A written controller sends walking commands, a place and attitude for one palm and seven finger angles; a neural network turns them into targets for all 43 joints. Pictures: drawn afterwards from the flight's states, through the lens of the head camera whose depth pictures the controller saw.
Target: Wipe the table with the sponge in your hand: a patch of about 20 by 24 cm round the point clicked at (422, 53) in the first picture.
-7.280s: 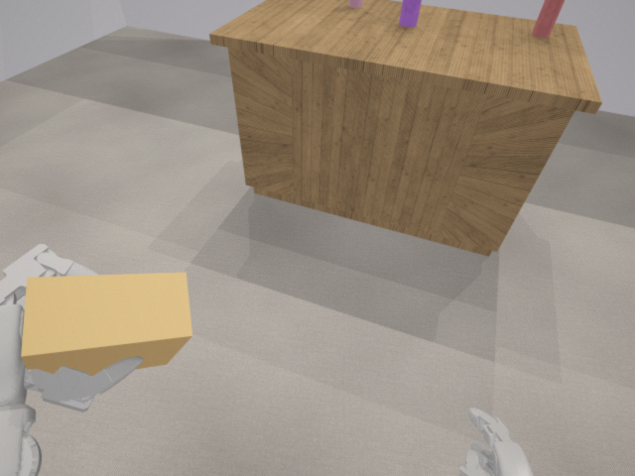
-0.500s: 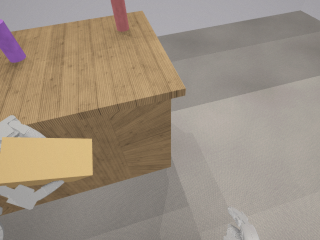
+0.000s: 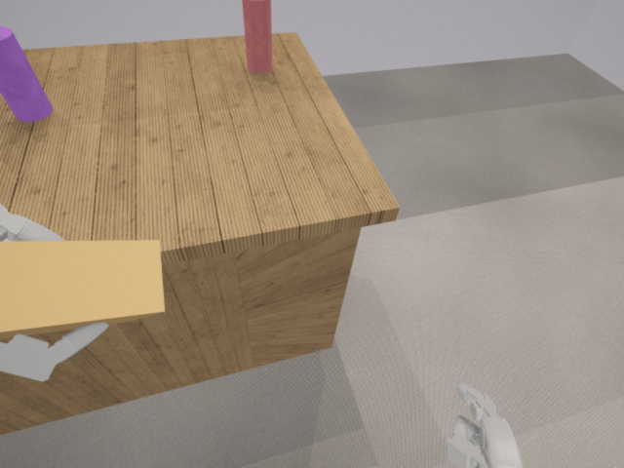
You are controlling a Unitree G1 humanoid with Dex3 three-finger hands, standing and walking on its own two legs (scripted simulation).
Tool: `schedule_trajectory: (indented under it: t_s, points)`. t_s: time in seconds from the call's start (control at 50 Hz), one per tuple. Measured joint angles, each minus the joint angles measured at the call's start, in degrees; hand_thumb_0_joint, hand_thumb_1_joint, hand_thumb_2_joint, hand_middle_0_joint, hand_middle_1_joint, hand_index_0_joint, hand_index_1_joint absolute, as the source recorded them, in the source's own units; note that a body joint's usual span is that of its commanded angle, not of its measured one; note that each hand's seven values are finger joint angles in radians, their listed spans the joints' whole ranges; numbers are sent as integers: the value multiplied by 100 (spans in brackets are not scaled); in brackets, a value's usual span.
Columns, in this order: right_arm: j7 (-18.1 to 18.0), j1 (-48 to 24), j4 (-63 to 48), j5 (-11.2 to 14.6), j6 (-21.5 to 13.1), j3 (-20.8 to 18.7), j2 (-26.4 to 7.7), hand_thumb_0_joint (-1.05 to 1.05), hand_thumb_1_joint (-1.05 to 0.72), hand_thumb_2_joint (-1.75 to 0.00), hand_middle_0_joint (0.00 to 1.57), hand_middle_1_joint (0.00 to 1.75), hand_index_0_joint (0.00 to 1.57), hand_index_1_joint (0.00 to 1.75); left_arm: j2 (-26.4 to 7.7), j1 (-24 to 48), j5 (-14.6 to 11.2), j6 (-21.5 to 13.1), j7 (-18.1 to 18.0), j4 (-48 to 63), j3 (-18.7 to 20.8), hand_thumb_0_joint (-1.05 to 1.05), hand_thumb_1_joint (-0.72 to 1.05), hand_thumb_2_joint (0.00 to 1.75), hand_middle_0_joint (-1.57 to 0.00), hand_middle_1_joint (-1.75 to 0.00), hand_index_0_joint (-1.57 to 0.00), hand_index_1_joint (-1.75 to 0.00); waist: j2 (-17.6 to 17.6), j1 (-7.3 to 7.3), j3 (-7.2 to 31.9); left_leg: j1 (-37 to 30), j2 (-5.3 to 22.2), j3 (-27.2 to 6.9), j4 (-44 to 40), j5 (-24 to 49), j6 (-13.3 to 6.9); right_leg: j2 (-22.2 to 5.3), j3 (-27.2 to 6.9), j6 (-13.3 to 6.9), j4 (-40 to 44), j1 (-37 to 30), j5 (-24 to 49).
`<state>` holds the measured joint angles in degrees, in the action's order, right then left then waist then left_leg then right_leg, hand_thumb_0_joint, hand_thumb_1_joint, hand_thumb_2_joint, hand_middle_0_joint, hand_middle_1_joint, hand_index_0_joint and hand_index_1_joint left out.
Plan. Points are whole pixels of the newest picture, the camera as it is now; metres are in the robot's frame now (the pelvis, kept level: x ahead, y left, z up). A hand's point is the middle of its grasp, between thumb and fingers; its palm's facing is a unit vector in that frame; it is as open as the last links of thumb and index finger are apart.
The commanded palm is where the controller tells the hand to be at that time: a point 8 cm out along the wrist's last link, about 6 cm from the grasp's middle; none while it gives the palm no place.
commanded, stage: come to a stop and stand still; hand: left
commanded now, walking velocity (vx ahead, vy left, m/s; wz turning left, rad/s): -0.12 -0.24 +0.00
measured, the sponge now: (95, 289) +0.24 +0.22 +0.17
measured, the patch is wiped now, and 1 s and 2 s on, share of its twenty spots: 0.00 0.00 0.00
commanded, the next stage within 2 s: none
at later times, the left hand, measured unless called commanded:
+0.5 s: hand (100, 355) +0.18 +0.19 +0.16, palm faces +0.37 -0.83 -0.42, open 10.1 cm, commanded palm +0.13 +0.24 +0.18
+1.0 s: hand (90, 449) +0.12 +0.18 +0.16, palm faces +0.39 -0.82 -0.42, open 10.1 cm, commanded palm +0.06 +0.22 +0.18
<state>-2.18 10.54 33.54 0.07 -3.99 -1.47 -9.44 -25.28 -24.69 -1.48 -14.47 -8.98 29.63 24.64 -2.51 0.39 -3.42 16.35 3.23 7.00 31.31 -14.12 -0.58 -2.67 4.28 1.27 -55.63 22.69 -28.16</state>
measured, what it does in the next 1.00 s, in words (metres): walks backwards: right foot, then left foot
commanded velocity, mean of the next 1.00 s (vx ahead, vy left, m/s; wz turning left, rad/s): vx -0.02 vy -0.02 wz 0.00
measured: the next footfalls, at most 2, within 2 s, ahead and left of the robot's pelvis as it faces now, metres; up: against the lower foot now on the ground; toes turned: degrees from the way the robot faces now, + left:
right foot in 0.22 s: +0.07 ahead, -0.09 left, +0.00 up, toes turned -6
left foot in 0.60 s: -0.03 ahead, +0.08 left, +0.00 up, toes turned +2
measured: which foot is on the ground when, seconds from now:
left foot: down 0.00-0.28, up 0.30-0.58, down 0.60-1.00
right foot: up 0.00-0.20, down 0.22-1.00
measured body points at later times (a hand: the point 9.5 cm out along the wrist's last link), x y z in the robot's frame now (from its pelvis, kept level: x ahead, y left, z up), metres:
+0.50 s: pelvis -0.04 -0.04 +0.00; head -0.03 -0.05 +0.45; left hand +0.16 +0.24 +0.19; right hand +0.12 -0.29 -0.09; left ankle -0.06 +0.09 -0.70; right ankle +0.03 -0.08 -0.73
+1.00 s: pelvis -0.10 -0.06 +0.00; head -0.10 -0.07 +0.45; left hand +0.09 +0.22 +0.18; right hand +0.06 -0.27 -0.10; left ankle -0.09 +0.09 -0.71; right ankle +0.02 -0.08 -0.73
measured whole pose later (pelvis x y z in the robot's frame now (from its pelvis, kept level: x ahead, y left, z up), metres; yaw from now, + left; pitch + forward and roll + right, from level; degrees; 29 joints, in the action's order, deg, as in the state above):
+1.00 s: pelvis -0.10 -0.06 +0.00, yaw +0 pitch -2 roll +3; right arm -1.9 12.2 36.2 -0.7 -2.2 2.0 -10.1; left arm -18.9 -25.1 0.0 -9.4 -8.2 22.6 16.8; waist -0.8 -0.9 -1.8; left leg 16.3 -0.9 1.2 38.3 -23.9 -0.8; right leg 3.5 4.7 -6.8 -20.8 19.0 -2.1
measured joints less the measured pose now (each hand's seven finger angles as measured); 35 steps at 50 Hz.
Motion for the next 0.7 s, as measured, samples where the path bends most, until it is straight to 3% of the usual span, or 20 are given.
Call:
schedule_trajectory:
  t_s: [0.12,0.2,0.24,0.28,0.32,0.36,0.42,0.5,0.56,0.62,0.7]
  points:
    - [171,137,-11,-67,-96,386,287,1,-90,-90,21,30,20,30,360,-192,-67,333,82,143,-303,-1,-48,99,-75,-134,-75,-134,118,-62,-5,-185,42,32,-321,148,29,256,102,27,1311,-222,620]
    - [162,147,-22,-90,-116,497,323,1,-90,-90,21,30,20,30,335,-377,-57,451,136,249,-472,-1,-48,99,-76,-134,-75,-134,200,-117,-76,-157,89,74,-214,122,107,352,146,15,2274,-623,935]
    - [142,100,0,-79,-93,492,259,1,-90,-90,21,30,20,30,311,-359,-34,465,140,191,-469,-1,-48,99,-76,-134,-75,-134,345,-127,-148,-99,193,41,-28,55,172,445,214,-228,2623,-776,1535]
    - [112,63,46,-50,-49,455,148,1,-90,-90,21,30,20,30,313,-308,-42,474,136,99,-458,-1,-48,99,-76,-134,-75,-134,518,-84,-160,-27,295,-58,96,17,240,563,298,-546,2674,-798,1611]
    - [92,51,98,-19,-14,385,27,1,-90,-90,21,30,20,30,352,-277,-93,468,131,-4,-447,-1,-48,99,-76,-134,-75,-134,550,-70,-94,121,173,-270,435,-408,270,573,297,-705,2634,-718,1569]
    - [71,34,156,2,52,306,-95,1,-90,-90,21,30,20,30,416,-300,-115,481,119,-118,-437,-1,-48,99,-76,-134,-75,-134,506,-69,-11,283,-24,-464,1046,-858,256,553,237,-749,2653,-644,1609]
    - [-4,47,210,18,136,225,-252,1,-90,-90,21,30,20,30,484,-387,-105,500,89,-267,-459,-1,-48,99,-76,-134,-75,-134,397,5,104,374,-210,-566,1661,-976,250,517,207,-769,2781,-603,1746]
    - [-118,140,231,4,177,146,-397,1,-90,-90,21,30,20,30,490,-366,-58,482,60,-332,-551,-1,-48,99,-76,-134,-75,-134,237,31,203,128,-245,-548,1356,-1045,184,512,281,-804,2957,-574,1923]
    - [-154,212,197,-29,194,98,-473,1,-91,-90,20,30,19,30,499,-364,-27,459,19,-194,-601,-1,-48,99,-76,-134,-75,-134,173,-7,248,-234,-241,-540,533,-935,108,563,354,-814,3088,-543,2069]
    - [-160,245,176,-66,197,62,-476,1,-91,-90,20,30,19,30,476,-342,-4,387,-23,-38,-631,-1,-48,99,-76,-134,-75,-134,118,-65,215,-585,-249,-528,-304,-286,42,591,396,-739,3110,-536,2146]
    - [-157,376,109,-39,145,156,-358,1,-91,-90,20,30,19,30,421,-321,57,309,-47,-115,-619,-1,-48,99,-76,-134,-75,-134,84,-157,312,-677,-269,-472,-515,-40,63,599,238,-266,2975,-504,1564]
